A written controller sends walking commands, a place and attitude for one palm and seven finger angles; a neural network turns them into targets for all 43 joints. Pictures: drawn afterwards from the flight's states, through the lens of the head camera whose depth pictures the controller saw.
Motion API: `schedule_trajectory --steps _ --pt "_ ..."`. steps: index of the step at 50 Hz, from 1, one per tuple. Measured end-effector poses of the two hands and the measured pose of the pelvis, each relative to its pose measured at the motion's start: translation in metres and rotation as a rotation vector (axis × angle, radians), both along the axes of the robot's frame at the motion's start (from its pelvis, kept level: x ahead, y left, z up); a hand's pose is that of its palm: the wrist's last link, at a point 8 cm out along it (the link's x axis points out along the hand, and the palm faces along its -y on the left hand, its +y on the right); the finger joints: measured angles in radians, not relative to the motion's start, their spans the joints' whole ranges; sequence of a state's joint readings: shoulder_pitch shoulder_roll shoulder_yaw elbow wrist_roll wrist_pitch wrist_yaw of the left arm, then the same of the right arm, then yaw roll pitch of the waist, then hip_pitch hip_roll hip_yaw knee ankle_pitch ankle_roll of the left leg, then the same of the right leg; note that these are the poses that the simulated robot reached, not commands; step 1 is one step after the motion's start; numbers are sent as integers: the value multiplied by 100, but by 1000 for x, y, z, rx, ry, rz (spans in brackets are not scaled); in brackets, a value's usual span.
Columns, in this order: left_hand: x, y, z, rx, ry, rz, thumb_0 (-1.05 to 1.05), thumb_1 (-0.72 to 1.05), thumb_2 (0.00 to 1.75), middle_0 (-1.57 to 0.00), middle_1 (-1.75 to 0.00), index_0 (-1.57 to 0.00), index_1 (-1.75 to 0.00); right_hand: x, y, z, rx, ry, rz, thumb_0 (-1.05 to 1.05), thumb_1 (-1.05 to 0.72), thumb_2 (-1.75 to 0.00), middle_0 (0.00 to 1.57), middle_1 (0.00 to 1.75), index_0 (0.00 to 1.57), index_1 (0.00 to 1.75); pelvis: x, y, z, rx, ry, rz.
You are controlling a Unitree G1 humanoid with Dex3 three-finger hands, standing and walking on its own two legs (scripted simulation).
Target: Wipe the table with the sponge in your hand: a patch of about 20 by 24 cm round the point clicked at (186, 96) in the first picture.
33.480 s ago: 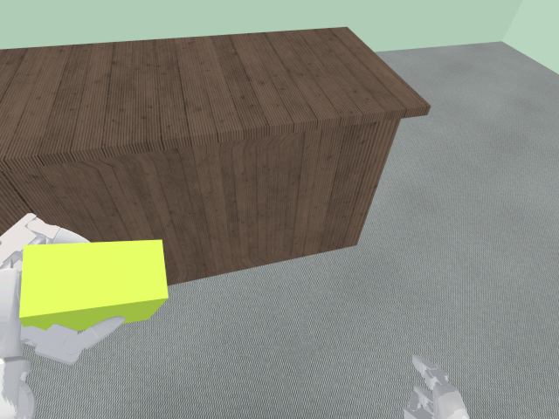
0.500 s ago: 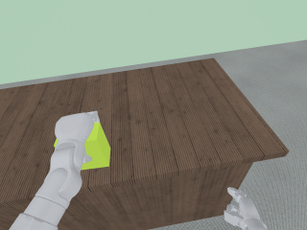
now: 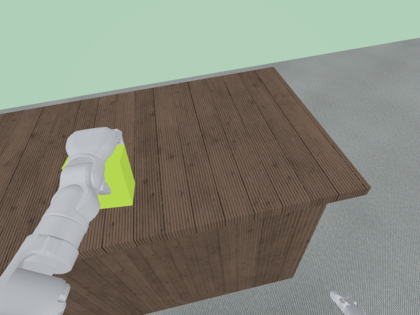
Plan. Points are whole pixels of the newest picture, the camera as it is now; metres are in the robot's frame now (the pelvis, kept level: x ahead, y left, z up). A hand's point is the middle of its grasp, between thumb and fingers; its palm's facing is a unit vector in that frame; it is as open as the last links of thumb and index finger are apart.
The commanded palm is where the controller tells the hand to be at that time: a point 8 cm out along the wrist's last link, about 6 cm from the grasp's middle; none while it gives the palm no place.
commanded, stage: wipe forward along the third lane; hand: left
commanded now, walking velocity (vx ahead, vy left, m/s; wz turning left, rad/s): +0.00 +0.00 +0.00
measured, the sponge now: (105, 184) +0.36 +0.27 +0.05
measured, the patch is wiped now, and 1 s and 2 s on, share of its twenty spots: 0.85 0.95 0.95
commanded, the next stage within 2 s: wipe back along the third lane in 1.00 s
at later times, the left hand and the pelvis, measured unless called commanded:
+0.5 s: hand (108, 150) +0.41 +0.27 +0.10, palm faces -0.10 +0.05 -0.99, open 10.4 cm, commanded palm +0.41 +0.26 +0.12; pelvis -0.02 -0.01 -0.01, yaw -2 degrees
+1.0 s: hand (111, 132) +0.47 +0.28 +0.11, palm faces -0.13 +0.06 -0.99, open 10.4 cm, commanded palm +0.47 +0.28 +0.12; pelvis +0.00 +0.01 -0.01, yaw -4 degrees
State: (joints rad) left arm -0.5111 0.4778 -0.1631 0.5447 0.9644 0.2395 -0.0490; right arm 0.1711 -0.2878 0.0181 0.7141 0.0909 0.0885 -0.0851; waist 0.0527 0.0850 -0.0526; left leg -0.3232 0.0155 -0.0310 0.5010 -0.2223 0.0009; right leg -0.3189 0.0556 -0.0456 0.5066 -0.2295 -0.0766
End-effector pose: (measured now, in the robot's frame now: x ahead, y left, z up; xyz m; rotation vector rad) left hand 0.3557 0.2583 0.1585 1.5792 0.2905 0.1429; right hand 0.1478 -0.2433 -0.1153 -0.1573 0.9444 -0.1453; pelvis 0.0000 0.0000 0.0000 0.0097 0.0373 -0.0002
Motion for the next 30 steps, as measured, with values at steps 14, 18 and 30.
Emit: schedule_trajectory --steps 14,18,30 --pt "18 1 -1 19 14 -18 0 -58 106 -73 -128 -77 -126 -54 -26 -14 -18 92 -89 1 -91 -90 20 30 20 30 -10 -8 -4 2 42 -18" --pt "25 0 1 35 9 -20 0 -58 106 -73 -128 -77 -126 -62 -29 -15 -19 97 -101 1 -91 -90 20 30 20 30 -14 -10 -6 1 55 -23" --pt "51 3 1 47 15 5 1 -58 106 -73 -128 -76 -127 -87 -34 -17 -34 131 -148 1 -90 -90 20 30 20 30 -18 -10 -10 -2 98 -42"
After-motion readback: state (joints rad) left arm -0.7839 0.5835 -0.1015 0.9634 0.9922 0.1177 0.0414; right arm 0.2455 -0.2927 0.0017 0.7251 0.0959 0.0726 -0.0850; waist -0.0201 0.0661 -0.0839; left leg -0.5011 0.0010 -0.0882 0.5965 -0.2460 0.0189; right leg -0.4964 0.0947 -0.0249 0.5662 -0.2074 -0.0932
